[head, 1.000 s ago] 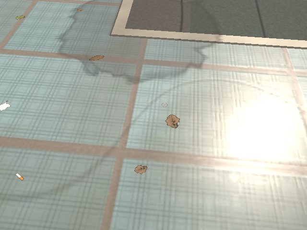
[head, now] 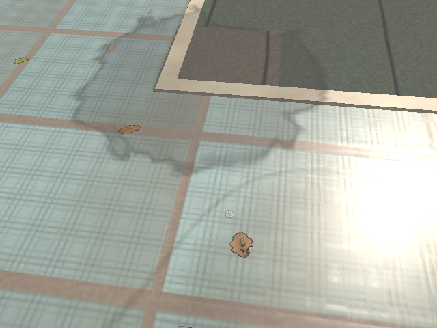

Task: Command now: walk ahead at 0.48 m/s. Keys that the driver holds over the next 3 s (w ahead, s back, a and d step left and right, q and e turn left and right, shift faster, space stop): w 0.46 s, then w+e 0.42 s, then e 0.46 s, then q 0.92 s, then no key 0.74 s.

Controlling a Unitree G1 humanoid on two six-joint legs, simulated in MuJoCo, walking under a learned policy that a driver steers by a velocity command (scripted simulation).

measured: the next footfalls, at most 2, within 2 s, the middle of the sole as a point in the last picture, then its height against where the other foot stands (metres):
left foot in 0.24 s outside the picture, level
right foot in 0.80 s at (262, 299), level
